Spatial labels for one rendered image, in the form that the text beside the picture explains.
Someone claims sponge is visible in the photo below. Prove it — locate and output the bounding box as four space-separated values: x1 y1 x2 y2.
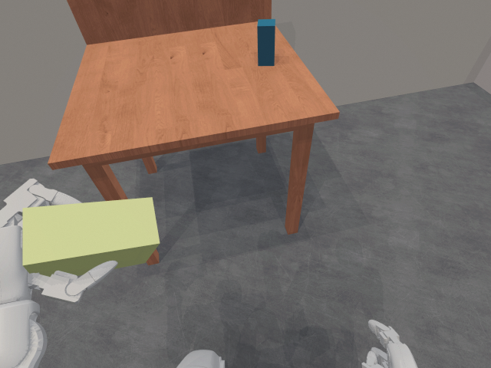
23 197 160 277

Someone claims left robot hand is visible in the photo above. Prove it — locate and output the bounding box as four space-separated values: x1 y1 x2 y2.
0 179 118 304

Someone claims robot left forearm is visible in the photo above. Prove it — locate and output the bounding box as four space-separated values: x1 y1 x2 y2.
0 300 48 368

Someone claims table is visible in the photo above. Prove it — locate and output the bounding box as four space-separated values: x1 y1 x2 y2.
48 0 340 265

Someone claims left robot thigh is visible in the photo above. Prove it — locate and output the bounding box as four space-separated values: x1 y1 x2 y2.
177 350 225 368

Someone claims right robot hand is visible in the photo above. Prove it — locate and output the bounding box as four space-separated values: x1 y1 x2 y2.
362 320 418 368

